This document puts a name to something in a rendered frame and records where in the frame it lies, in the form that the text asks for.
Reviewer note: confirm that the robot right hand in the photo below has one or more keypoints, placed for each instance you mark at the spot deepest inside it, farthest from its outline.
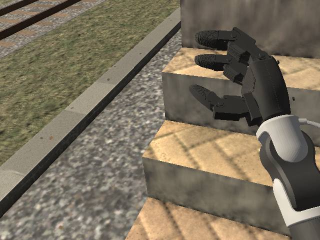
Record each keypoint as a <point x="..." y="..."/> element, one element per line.
<point x="264" y="92"/>

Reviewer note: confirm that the right robot forearm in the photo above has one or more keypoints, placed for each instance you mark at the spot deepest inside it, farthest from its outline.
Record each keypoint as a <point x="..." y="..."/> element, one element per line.
<point x="288" y="155"/>

